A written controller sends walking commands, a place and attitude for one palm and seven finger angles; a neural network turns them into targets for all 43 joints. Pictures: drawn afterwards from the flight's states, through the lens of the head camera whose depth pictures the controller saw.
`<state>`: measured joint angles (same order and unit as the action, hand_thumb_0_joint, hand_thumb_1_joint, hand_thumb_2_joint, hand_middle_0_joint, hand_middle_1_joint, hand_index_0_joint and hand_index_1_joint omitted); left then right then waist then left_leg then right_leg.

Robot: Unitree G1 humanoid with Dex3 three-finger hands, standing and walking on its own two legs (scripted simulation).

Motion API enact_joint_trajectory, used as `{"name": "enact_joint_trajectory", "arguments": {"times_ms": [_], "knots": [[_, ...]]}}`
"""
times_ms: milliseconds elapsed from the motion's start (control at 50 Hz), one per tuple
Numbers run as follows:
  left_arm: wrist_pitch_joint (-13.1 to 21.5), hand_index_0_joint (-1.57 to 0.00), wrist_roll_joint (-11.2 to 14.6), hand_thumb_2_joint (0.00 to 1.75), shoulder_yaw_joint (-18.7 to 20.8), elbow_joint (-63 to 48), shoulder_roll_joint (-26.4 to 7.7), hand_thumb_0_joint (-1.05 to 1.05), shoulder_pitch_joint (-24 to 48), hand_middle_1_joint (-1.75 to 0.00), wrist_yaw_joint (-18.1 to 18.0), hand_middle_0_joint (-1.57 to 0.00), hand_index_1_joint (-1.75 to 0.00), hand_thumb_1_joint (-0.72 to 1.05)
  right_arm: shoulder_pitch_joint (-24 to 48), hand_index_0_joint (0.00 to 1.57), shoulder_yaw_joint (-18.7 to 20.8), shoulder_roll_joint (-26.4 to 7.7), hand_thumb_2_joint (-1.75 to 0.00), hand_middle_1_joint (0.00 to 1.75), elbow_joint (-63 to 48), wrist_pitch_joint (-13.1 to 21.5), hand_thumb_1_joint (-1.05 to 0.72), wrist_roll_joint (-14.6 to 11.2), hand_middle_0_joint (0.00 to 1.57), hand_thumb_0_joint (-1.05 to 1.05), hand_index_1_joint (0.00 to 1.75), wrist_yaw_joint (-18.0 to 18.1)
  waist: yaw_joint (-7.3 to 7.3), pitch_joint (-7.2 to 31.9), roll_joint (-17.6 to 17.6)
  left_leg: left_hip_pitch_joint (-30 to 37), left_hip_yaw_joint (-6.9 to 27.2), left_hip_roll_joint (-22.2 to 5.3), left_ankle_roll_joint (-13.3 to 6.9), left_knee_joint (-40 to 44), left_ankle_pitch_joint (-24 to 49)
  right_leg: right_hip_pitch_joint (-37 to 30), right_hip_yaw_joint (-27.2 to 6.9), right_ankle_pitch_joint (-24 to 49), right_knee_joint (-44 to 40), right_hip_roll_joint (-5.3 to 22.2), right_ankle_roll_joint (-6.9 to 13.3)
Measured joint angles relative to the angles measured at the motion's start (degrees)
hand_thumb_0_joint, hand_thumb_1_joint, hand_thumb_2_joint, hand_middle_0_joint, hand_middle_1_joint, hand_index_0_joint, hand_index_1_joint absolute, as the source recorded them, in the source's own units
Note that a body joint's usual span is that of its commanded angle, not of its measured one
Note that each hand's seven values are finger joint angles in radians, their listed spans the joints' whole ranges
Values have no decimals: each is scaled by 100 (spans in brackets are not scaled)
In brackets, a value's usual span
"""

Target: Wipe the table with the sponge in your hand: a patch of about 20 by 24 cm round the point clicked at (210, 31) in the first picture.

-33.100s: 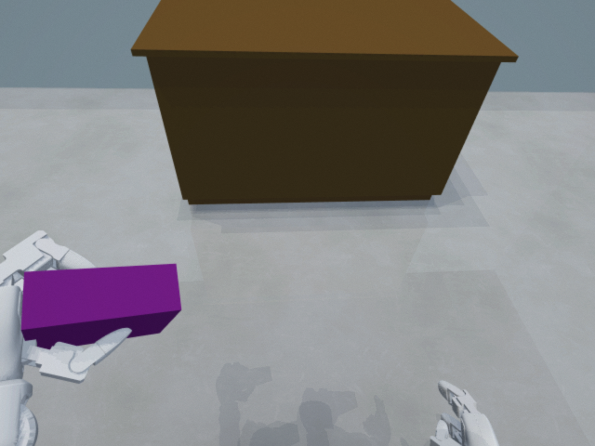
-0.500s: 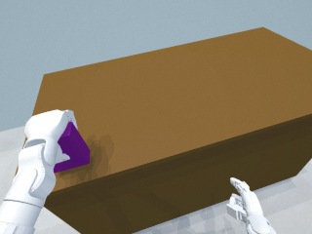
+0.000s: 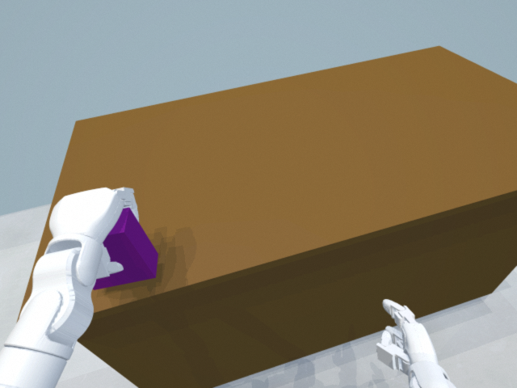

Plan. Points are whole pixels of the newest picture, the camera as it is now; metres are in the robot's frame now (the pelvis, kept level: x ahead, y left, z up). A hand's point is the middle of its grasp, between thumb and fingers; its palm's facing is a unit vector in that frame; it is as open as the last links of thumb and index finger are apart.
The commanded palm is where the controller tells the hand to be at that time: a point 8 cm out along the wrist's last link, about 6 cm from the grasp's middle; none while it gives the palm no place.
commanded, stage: move the sponge above the wiping area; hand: left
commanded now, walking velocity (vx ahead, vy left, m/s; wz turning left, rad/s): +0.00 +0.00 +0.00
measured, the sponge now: (116, 258) +0.27 +0.29 +0.07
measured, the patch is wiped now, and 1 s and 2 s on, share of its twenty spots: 0.00 0.00 0.00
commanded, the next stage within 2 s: lower the sponge onto the table in 1.72 s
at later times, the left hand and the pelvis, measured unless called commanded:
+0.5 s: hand (112, 230) +0.28 +0.28 +0.13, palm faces +0.03 -0.04 -1.00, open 9.4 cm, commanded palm +0.25 +0.29 +0.21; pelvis -0.01 -0.01 +0.00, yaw +0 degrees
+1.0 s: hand (109, 217) +0.29 +0.28 +0.14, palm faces +0.11 -0.03 -0.99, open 9.4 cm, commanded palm +0.26 +0.30 +0.21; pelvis +0.00 -0.01 +0.00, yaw +0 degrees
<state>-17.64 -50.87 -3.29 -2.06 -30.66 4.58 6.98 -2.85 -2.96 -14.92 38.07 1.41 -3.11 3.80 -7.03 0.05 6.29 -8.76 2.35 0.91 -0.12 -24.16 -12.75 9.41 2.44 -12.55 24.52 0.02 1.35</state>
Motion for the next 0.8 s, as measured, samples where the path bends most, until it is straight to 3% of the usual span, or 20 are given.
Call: {"name": "enact_joint_trajectory", "arguments": {"times_ms": [80,160,280,380,500,560,620,720,800], "knots": [[44,-81,-45,105,118,117,-52,0,238,-139,-301,-81,-139,-45,29,20,-25,82,-90,30,41,57,-91,19,20,2,30,4,-41,-19,-55,47,-15,-40,35,48,29,-36,-15,38,-45,-40,37],[-275,-81,-20,105,341,308,-125,0,481,-139,-420,-81,-139,-45,92,20,-42,78,-90,30,113,4,-91,-18,20,2,30,-54,-31,28,-45,48,-19,-65,59,81,57,-32,-19,72,-78,-65,53],[-743,-80,9,105,301,367,-161,0,377,-140,16,-80,-140,-45,126,21,-12,-77,-90,30,33,-121,-91,-86,20,2,30,-87,50,92,54,-48,3,-47,50,31,62,62,3,56,-9,-46,40],[-326,-80,-2,105,-5,252,-73,0,144,-140,294,-80,-140,-45,31,20,24,-146,-90,30,-47,-42,-91,-64,20,2,30,26,45,14,30,-50,34,-40,47,-39,32,52,34,15,58,-39,46],[324,-81,-99,105,12,344,-85,0,347,-139,-155,-81,-139,-45,-85,20,47,-18,-90,30,58,140,-91,12,20,2,30,126,-11,-90,-90,47,30,-95,94,17,49,-43,28,52,-18,-96,102],[214,-81,-49,105,243,398,-135,0,501,-139,-441,-81,-139,-45,-92,20,53,32,-90,30,132,141,-91,0,20,2,30,76,-4,-61,-76,75,-7,-124,111,63,63,-56,-9,86,-67,-125,114],[-152,-81,20,105,443,548,-183,0,649,-139,-521,-81,-139,-45,-47,20,44,20,-90,30,205,53,-91,-35,20,2,30,-10,36,4,-20,55,-30,-126,114,87,75,-18,-31,95,-70,-126,104],[-710,-80,83,106,432,679,-249,0,546,-140,-116,-80,-140,-45,-7,20,26,-100,-90,30,121,-99,-91,-115,20,2,30,-60,125,91,84,-68,-22,-87,86,40,70,115,-23,58,19,-87,72],[-542,-80,47,106,149,652,-173,0,335,-140,287,-80,-140,-44,-52,20,51,-182,-90,30,4,-75,-91,-114,20,2,30,4,129,52,84,-127,22,-54,59,-46,35,151,20,6,100,-54,58]]}}
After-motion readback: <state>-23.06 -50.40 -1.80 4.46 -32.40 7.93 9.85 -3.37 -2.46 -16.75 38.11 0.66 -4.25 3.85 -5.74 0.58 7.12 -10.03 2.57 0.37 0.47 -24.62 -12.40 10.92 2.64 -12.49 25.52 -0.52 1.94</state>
